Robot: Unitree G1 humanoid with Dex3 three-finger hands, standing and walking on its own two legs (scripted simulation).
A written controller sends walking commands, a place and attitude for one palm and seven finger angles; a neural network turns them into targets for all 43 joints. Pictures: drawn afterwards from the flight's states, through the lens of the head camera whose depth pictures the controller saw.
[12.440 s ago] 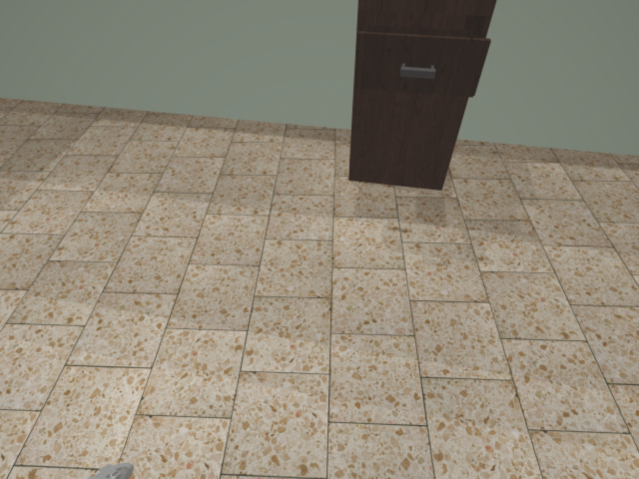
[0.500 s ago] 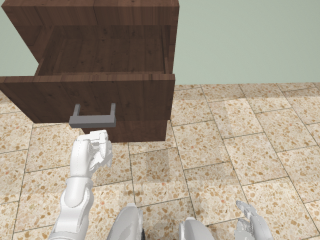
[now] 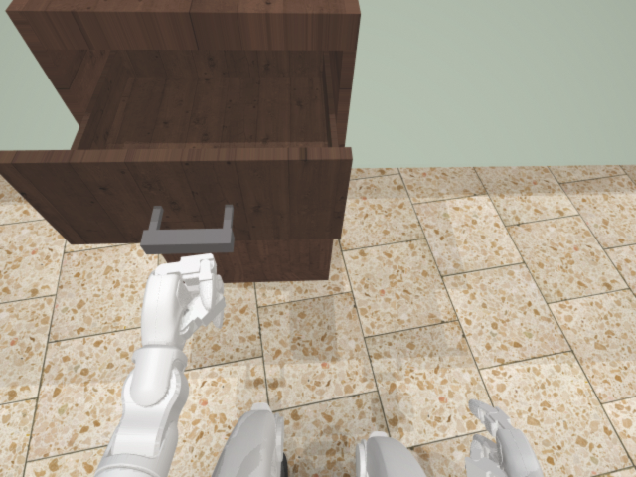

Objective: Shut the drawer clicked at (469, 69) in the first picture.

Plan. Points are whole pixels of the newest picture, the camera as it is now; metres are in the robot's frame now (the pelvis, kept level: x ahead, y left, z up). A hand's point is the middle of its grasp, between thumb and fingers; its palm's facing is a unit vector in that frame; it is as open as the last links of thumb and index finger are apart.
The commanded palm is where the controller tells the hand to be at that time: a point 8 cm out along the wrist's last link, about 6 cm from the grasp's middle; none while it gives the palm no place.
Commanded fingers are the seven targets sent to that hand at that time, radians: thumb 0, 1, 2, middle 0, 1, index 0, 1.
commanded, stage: push the drawer shut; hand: left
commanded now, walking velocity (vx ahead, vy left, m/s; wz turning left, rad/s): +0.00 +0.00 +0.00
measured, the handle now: (191, 227) +0.42 +0.19 +0.03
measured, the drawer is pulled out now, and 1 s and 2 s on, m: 0.21 0.11 0.01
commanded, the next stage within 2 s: none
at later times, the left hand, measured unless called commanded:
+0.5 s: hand (222, 263) +0.37 +0.14 +0.03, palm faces +0.06 -1.00 -0.04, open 2.9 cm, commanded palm +0.36 +0.19 +0.03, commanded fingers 0.00 0.90 0.90 -1.40 -1.60 -1.40 -1.60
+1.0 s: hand (224, 213) +0.44 +0.15 +0.03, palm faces +0.07 -1.00 -0.03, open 2.9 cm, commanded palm +0.43 +0.19 +0.03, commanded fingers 0.00 0.90 0.90 -1.40 -1.60 -1.40 -1.60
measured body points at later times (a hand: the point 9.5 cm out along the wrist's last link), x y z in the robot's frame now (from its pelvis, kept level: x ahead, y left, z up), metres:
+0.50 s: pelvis -0.01 -0.01 +0.00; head +0.09 +0.00 +0.43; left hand +0.36 +0.19 +0.03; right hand +0.12 -0.26 -0.12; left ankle +0.06 +0.10 -0.62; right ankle -0.01 -0.11 -0.62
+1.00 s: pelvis -0.01 +0.00 -0.01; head +0.10 +0.02 +0.42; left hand +0.43 +0.20 +0.03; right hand +0.04 -0.26 -0.13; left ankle +0.06 +0.10 -0.62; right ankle -0.01 -0.11 -0.62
